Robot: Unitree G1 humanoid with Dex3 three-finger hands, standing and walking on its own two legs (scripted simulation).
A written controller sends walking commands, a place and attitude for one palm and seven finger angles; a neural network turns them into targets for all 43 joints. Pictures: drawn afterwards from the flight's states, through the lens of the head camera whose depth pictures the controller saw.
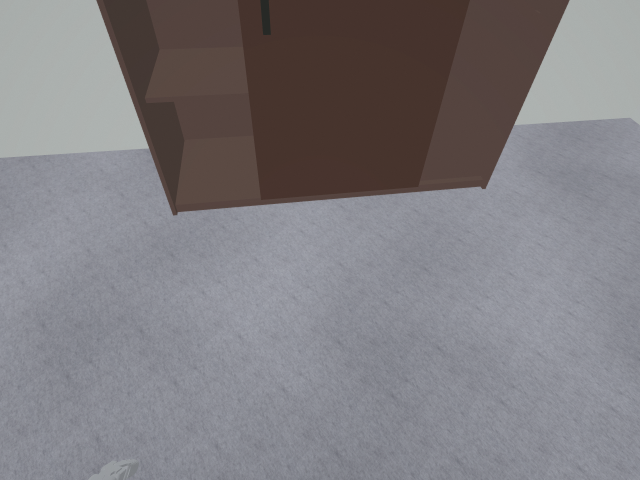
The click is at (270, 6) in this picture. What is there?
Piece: wardrobe's sliding door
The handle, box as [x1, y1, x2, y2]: [260, 0, 270, 34]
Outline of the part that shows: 260,0 263,34 270,34 268,0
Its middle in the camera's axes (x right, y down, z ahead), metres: -0.17 -0.74 +1.12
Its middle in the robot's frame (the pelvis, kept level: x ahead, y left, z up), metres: +1.34 +0.25 +0.15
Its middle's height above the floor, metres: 0.92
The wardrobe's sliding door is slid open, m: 0.38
